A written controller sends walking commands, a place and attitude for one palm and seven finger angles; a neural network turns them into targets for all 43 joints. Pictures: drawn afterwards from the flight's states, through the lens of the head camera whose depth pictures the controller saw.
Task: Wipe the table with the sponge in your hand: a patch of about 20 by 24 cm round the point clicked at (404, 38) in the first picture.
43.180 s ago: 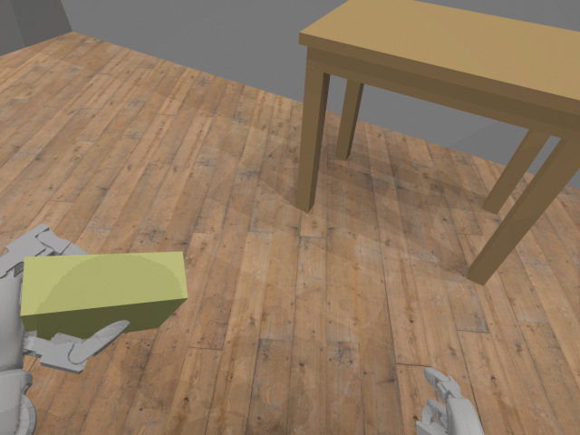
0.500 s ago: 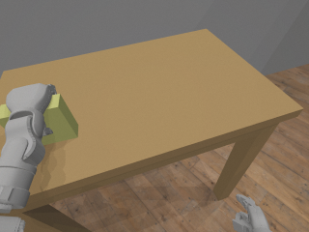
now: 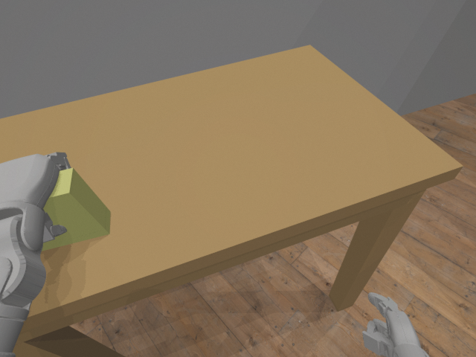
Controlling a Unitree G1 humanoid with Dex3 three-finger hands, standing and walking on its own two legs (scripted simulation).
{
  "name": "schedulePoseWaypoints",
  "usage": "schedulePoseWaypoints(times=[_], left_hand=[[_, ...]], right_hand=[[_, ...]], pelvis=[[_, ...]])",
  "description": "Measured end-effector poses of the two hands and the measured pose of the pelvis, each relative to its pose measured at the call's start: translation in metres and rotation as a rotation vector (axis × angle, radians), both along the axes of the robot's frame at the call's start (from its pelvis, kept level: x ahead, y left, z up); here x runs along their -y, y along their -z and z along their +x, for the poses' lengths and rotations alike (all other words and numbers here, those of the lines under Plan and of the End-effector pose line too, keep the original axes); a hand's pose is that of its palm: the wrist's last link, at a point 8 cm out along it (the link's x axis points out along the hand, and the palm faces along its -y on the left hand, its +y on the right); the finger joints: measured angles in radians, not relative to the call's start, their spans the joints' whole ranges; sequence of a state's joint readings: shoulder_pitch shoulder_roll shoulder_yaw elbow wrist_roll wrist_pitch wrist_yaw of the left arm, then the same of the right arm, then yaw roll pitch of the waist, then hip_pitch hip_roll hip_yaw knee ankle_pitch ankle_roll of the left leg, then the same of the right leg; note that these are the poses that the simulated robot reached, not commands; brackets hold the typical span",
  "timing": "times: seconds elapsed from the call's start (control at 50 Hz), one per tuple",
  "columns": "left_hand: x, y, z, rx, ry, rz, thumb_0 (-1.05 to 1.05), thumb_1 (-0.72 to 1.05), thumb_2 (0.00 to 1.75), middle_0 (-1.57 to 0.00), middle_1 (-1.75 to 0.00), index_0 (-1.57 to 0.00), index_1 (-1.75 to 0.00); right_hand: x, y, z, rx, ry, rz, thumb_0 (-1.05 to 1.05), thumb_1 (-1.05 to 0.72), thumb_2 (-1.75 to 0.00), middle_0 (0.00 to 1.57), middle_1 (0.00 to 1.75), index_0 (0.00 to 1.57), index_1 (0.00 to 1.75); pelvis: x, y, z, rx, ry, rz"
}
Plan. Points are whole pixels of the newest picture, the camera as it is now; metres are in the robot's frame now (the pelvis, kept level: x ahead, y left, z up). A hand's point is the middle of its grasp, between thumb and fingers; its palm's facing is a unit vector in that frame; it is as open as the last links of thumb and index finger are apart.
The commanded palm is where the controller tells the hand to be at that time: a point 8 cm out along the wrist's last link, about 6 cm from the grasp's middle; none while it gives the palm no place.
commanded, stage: wipe back along the first lane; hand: left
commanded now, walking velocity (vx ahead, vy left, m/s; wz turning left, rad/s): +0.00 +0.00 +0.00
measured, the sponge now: (57, 221) +0.28 +0.35 +0.10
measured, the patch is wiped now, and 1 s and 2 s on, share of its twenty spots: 0.90 0.90 0.90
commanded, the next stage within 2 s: lift the sponge slowly off the table in 0.42 s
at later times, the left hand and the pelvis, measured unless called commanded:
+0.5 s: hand (32, 230) +0.23 +0.32 +0.15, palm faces +0.15 -0.03 -0.99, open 9.3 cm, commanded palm +0.18 +0.30 +0.18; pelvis -0.01 +0.02 +0.00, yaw +0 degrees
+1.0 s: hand (35, 238) +0.21 +0.30 +0.16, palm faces +0.14 -0.05 -0.99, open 9.3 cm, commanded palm +0.18 +0.30 +0.21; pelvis -0.02 -0.01 +0.00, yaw +1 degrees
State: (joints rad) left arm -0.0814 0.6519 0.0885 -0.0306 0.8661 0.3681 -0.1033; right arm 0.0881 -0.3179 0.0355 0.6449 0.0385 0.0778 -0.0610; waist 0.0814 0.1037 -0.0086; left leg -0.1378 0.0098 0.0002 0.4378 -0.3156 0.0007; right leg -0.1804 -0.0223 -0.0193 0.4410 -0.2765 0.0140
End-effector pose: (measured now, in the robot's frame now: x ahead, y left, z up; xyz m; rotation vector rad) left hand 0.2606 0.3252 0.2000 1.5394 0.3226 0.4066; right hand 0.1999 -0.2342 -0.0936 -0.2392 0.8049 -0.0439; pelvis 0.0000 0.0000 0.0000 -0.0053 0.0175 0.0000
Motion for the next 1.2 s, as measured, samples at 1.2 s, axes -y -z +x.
schedulePoseWaypoints(times=[1.2], left_hand=[[0.036,-0.009,-0.062,0.026,-0.025,-0.062,-0.01,-0.46,1.08,-0.76,-1.39,-0.82,-1.42]], right_hand=[[-0.021,-0.021,0.023,0.124,-0.128,0.024,0.01,-0.9,-0.89,0.2,0.3,0.2,0.3]], pelvis=[[0.02,-0.001,-0.022,0.062,-0.022,0.01]])
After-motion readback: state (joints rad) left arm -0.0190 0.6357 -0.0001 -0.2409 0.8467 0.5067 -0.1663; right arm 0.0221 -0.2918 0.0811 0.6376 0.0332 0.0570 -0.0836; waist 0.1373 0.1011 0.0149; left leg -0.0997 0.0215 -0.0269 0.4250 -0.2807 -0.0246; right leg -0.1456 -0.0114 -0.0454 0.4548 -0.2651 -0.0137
